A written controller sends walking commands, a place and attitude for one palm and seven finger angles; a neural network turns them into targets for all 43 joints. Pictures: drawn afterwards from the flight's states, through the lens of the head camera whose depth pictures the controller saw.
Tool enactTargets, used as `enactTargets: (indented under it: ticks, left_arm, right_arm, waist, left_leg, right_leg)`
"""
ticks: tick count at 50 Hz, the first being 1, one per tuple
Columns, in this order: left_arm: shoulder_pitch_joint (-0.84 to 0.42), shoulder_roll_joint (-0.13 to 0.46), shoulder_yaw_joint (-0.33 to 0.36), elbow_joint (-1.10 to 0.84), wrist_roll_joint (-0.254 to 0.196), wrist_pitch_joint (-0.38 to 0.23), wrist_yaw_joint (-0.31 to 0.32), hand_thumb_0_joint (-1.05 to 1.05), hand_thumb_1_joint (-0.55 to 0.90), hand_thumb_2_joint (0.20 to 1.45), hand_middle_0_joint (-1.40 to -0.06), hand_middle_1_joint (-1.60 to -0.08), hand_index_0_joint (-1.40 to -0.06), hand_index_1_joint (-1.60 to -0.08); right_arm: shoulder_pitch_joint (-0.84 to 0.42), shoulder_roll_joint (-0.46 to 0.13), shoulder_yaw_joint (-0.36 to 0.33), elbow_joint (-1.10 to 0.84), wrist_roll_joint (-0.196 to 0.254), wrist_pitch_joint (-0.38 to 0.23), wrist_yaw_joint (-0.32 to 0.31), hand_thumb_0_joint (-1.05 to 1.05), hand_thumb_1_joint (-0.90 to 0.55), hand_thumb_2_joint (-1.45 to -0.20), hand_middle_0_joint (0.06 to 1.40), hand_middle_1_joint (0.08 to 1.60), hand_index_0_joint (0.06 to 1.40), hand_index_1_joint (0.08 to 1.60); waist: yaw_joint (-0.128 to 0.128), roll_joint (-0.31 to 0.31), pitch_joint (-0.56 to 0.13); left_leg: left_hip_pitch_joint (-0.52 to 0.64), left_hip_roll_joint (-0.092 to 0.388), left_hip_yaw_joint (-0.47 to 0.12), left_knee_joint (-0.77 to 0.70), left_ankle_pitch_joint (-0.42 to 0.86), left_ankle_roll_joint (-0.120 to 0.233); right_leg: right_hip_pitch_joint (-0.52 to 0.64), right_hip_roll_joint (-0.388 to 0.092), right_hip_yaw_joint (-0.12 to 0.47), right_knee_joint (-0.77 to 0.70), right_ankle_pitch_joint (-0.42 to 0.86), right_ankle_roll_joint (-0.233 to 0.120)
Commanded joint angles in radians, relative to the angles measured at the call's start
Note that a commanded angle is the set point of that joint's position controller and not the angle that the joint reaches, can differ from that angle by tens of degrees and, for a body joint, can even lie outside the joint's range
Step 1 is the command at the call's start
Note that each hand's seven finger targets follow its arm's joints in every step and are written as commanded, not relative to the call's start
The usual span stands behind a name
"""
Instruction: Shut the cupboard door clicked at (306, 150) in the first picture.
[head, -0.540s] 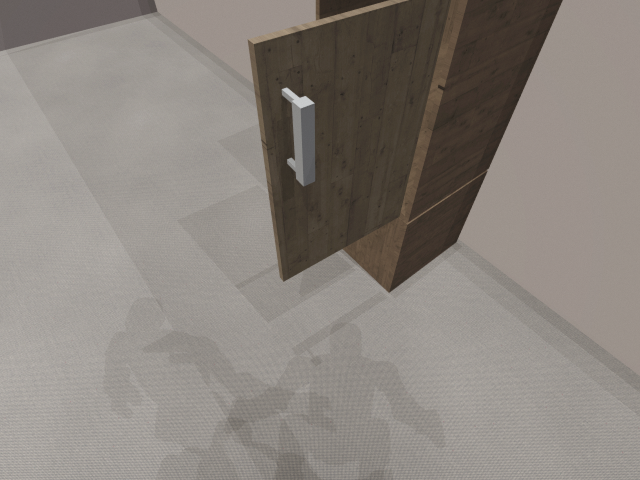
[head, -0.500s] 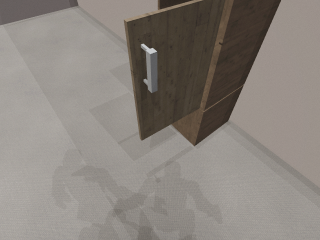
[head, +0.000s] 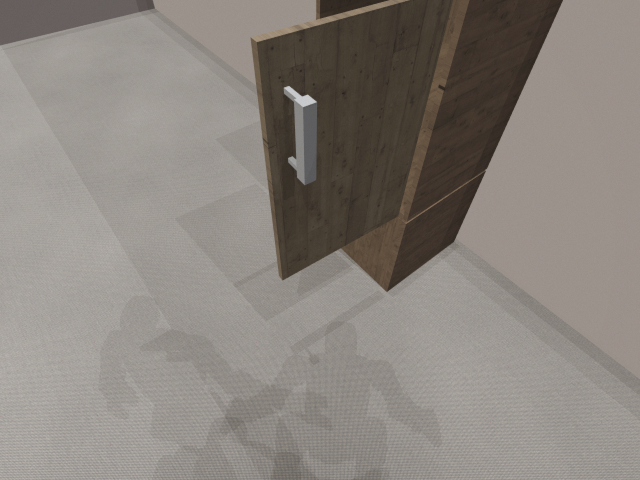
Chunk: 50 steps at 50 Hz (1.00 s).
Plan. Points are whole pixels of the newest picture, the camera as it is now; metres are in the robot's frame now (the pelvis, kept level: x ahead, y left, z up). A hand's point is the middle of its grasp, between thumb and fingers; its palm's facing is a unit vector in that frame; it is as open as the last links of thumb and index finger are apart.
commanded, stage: look at it before walking up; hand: left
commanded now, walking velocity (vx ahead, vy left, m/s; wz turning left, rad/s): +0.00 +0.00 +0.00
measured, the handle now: (298, 136) +0.61 +0.07 +0.08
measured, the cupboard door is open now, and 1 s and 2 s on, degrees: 86 86 86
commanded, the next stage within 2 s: walk to a spot facing it in 0.30 s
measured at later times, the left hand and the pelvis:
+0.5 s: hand out of the picture +0.08 +0.25 -0.16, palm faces -0.02 -0.94 -0.34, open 7.4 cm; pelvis +0.00 +0.00 +0.00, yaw -1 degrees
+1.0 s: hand out of the picture +0.04 +0.15 -0.17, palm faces -0.22 -0.94 -0.27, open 7.4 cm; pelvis -0.03 -0.04 -0.01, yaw -17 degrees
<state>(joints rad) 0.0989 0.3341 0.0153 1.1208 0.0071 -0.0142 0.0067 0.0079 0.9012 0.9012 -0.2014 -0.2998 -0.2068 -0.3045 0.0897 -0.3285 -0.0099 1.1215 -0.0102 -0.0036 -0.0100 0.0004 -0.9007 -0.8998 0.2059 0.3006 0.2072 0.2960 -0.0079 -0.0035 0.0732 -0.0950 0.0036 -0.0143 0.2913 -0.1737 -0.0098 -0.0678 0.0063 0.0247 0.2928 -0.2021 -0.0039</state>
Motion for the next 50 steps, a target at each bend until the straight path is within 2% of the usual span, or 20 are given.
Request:
enactTargets:
  ticks: [1, 8, 21, 24, 28, 31, 33, 34, 35, 37, 38, 39, 40, 41, 42, 43, 44, 45, 48, 50]
  left_arm:
    - [-0.021, 0.203, 0.035, -0.060, 0.001, -0.025, 0.009, 0.000, 0.900, 0.900, -0.200, -0.300, -0.200, -0.300]
    - [-0.020, 0.205, 0.035, -0.059, 0.002, -0.023, 0.008, 0.000, 0.900, 0.900, -0.200, -0.300, -0.200, -0.300]
    - [-0.024, 0.211, 0.036, -0.064, 0.002, -0.022, 0.008, 0.000, 0.900, 0.900, -0.200, -0.300, -0.200, -0.300]
    - [0.017, 0.110, 0.024, -0.063, 0.000, 0.007, 0.013, 0.000, 0.900, 0.900, -0.200, -0.300, -0.200, -0.300]
    - [0.046, 0.104, 0.040, -0.099, 0.003, 0.034, 0.009, 0.000, 0.900, 0.900, -0.200, -0.300, -0.200, -0.300]
    - [0.046, 0.091, 0.050, -0.143, 0.007, 0.051, 0.000, 0.000, 0.900, 0.900, -0.200, -0.300, -0.200, -0.300]
    - [0.056, 0.064, 0.055, -0.166, 0.008, 0.061, -0.006, 0.000, 0.900, 0.900, -0.200, -0.300, -0.200, -0.300]
    - [0.059, 0.052, 0.058, -0.178, 0.007, 0.069, -0.007, 0.000, 0.900, 0.900, -0.200, -0.300, -0.200, -0.300]
    - [0.057, 0.044, 0.062, -0.191, 0.007, 0.074, -0.010, 0.000, 0.900, 0.900, -0.200, -0.300, -0.200, -0.300]
    - [0.121, 0.027, 0.071, -0.191, 0.009, 0.070, -0.018, 0.000, 0.900, 0.900, -0.200, -0.300, -0.200, -0.300]
    - [0.199, 0.032, 0.078, -0.178, 0.013, 0.063, -0.022, 0.000, 0.900, 0.900, -0.200, -0.300, -0.200, -0.300]
    - [0.262, 0.086, 0.097, -0.164, 0.023, 0.051, -0.018, 0.000, 0.900, 0.900, -0.200, -0.300, -0.200, -0.300]
    - [0.272, 0.193, 0.118, -0.169, 0.034, 0.040, 0.002, 0.000, 0.900, 0.900, -0.200, -0.300, -0.200, -0.300]
    - [0.266, 0.184, 0.117, -0.175, 0.018, 0.041, 0.014, 0.000, 0.900, 0.900, -0.200, -0.300, -0.200, -0.300]
    - [0.197, 0.171, 0.111, -0.202, 0.015, 0.044, 0.012, 0.000, 0.900, 0.900, -0.200, -0.300, -0.200, -0.300]
    - [0.146, 0.112, 0.109, -0.222, 0.016, 0.046, 0.018, 0.000, 0.900, 0.900, -0.200, -0.300, -0.200, -0.300]
    - [0.127, 0.089, 0.102, -0.230, 0.016, 0.038, 0.021, 0.000, 0.900, 0.900, -0.200, -0.300, -0.200, -0.300]
    - [0.144, 0.072, 0.098, -0.231, 0.011, 0.030, 0.022, 0.000, 0.900, 0.900, -0.200, -0.300, -0.200, -0.300]
    - [0.196, 0.069, 0.101, -0.215, 0.013, 0.023, 0.029, 0.000, 0.900, 0.900, -0.200, -0.300, -0.200, -0.300]
    - [0.226, 0.072, 0.105, -0.208, 0.013, 0.027, 0.027, 0.000, 0.900, 0.900, -0.200, -0.300, -0.200, -0.300]
  right_arm:
    - [-0.027, -0.204, -0.038, -0.059, -0.002, -0.021, -0.010, 0.000, -0.900, -0.900, 0.200, 0.300, 0.200, 0.300]
    - [-0.034, -0.206, -0.038, -0.057, 0.000, -0.021, -0.010, 0.000, -0.900, -0.900, 0.200, 0.300, 0.200, 0.300]
    - [-0.031, -0.212, -0.041, -0.058, -0.002, -0.023, -0.011, 0.000, -0.900, -0.900, 0.200, 0.300, 0.200, 0.300]
    - [0.037, -0.101, -0.027, -0.050, -0.006, -0.005, -0.019, 0.000, -0.900, -0.900, 0.200, 0.300, 0.200, 0.300]
    - [0.064, -0.113, -0.047, -0.086, -0.006, 0.015, -0.028, 0.000, -0.900, -0.900, 0.200, 0.300, 0.200, 0.300]
    - [0.071, -0.134, -0.067, -0.123, -0.012, 0.024, -0.034, 0.000, -0.900, -0.900, 0.200, 0.300, 0.200, 0.300]
    - [0.069, -0.143, -0.075, -0.143, -0.015, 0.020, -0.035, 0.000, -0.900, -0.900, 0.200, 0.300, 0.200, 0.300]
    - [0.070, -0.139, -0.078, -0.152, -0.020, 0.019, -0.035, 0.000, -0.900, -0.900, 0.200, 0.300, 0.200, 0.300]
    - [0.063, -0.134, -0.078, -0.164, -0.022, 0.019, -0.036, 0.000, -0.900, -0.900, 0.200, 0.300, 0.200, 0.300]
    - [0.007, -0.120, -0.081, -0.189, -0.025, 0.017, -0.036, 0.000, -0.900, -0.900, 0.200, 0.300, 0.200, 0.300]
    - [-0.031, -0.121, -0.083, -0.205, -0.019, 0.020, -0.036, 0.000, -0.900, -0.900, 0.200, 0.300, 0.200, 0.300]
    - [-0.058, -0.086, -0.085, -0.223, -0.007, 0.029, -0.036, 0.000, -0.900, -0.900, 0.200, 0.300, 0.200, 0.300]
    - [-0.046, 0.003, -0.072, -0.258, 0.003, 0.032, -0.029, 0.000, -0.900, -0.900, 0.200, 0.300, 0.200, 0.300]
    - [-0.026, -0.031, -0.076, -0.247, 0.003, 0.046, -0.027, 0.000, -0.900, -0.900, 0.200, 0.300, 0.200, 0.300]
    - [0.008, -0.022, -0.077, -0.242, 0.007, 0.046, -0.017, 0.000, -0.900, -0.900, 0.200, 0.300, 0.200, 0.300]
    - [-0.028, -0.022, -0.085, -0.233, -0.001, 0.047, -0.017, 0.000, -0.900, -0.900, 0.200, 0.300, 0.200, 0.300]
    - [-0.023, -0.021, -0.082, -0.228, -0.002, 0.044, -0.019, 0.000, -0.900, -0.900, 0.200, 0.300, 0.200, 0.300]
    - [-0.021, -0.007, -0.079, -0.229, -0.003, 0.042, -0.018, 0.000, -0.900, -0.900, 0.200, 0.300, 0.200, 0.300]
    - [-0.019, 0.031, -0.071, -0.228, 0.004, 0.040, -0.021, 0.000, -0.900, -0.900, 0.200, 0.300, 0.200, 0.300]
    - [-0.039, 0.042, -0.067, -0.236, 0.005, 0.040, -0.025, 0.000, -0.900, -0.900, 0.200, 0.300, 0.200, 0.300]
  waist:
    - [0.000, 0.015, -0.115]
    - [0.003, 0.003, -0.090]
    - [-0.001, 0.014, -0.111]
    - [-0.008, 0.015, -0.108]
    - [-0.006, 0.028, -0.096]
    - [-0.009, 0.099, -0.073]
    - [0.002, 0.181, -0.061]
    - [0.000, 0.194, -0.058]
    - [0.003, 0.206, -0.038]
    - [0.053, 0.178, -0.046]
    - [0.094, 0.104, -0.066]
    - [0.123, -0.085, -0.066]
    - [0.114, -0.416, -0.045]
    - [0.105, -0.322, -0.050]
    - [0.062, -0.252, -0.037]
    - [0.046, -0.186, -0.004]
    - [0.028, -0.169, -0.023]
    - [0.031, -0.136, -0.054]
    - [0.040, -0.064, -0.153]
    - [0.056, -0.089, -0.165]
  left_leg:
    - [0.060, 0.115, -0.072, -0.013, 0.220, 0.024]
    - [0.053, 0.114, -0.075, -0.020, 0.202, 0.026]
    - [0.071, 0.119, -0.067, -0.009, 0.236, 0.025]
    - [0.075, 0.129, -0.023, 0.050, 0.269, 0.009]
    - [0.067, 0.160, -0.001, 0.095, 0.214, 0.020]
    - [0.039, 0.237, -0.051, 0.069, 0.178, 0.070]
    - [0.014, 0.336, -0.103, 0.038, 0.270, 0.148]
    - [-0.001, 0.372, -0.115, 0.030, 0.302, 0.183]
    - [-0.049, 0.389, -0.103, 0.031, 0.292, 0.193]
    - [-0.117, 0.361, -0.022, 0.112, 0.303, 0.150]
    - [-0.158, 0.308, 0.029, 0.221, 0.233, 0.100]
    - [-0.259, 0.174, 0.103, 0.432, -0.004, 0.020]
    - [-0.448, -0.011, 0.129, 0.717, -0.453, -0.043]
    - [-0.435, 0.014, -0.022, 0.853, -0.451, -0.026]
    - [-0.452, 0.044, -0.029, 0.903, -0.394, -0.026]
    - [-0.473, 0.046, -0.033, 0.930, -0.302, -0.031]
    - [-0.478, 0.057, -0.046, 0.927, -0.260, -0.041]
    - [-0.469, 0.056, -0.040, 0.910, -0.234, -0.050]
    - [-0.437, 0.041, -0.014, 0.787, -0.240, -0.061]
    - [-0.433, 0.029, -0.008, 0.732, -0.240, -0.064]
  right_leg:
    - [-0.012, -0.123, 0.075, -0.026, 0.229, -0.034]
    - [-0.030, -0.121, 0.076, -0.034, 0.199, -0.033]
    - [-0.027, -0.122, 0.079, -0.018, 0.240, -0.034]
    - [-0.073, -0.116, 0.087, 0.043, 0.305, -0.021]
    - [-0.158, -0.086, 0.105, 0.136, 0.277, -0.021]
    - [-0.242, -0.032, 0.076, 0.288, 0.147, -0.010]
    - [-0.292, -0.001, 0.026, 0.490, -0.199, 0.000]
    - [-0.312, -0.004, 0.009, 0.576, -0.322, 0.003]
    - [-0.307, -0.024, 0.018, 0.612, -0.356, -0.001]
    - [-0.204, -0.045, 0.003, 0.500, -0.282, -0.009]
    - [-0.118, -0.041, -0.004, 0.358, -0.141, -0.008]
    - [-0.060, -0.118, 0.145, 0.125, 0.097, -0.032]
    - [-0.041, -0.360, 0.533, -0.031, 0.360, -0.113]
    - [-0.085, -0.358, 0.534, -0.027, 0.339, -0.168]
    - [-0.148, -0.344, 0.500, -0.047, 0.045, -0.224]
    - [-0.172, -0.271, 0.491, -0.035, 0.052, -0.186]
    - [-0.141, -0.246, 0.450, 0.001, 0.165, -0.182]
    - [-0.103, -0.229, 0.406, 0.030, 0.274, -0.176]
    - [0.023, -0.208, 0.369, 0.081, 0.452, -0.171]
    - [0.053, -0.195, 0.377, 0.082, 0.469, -0.173]
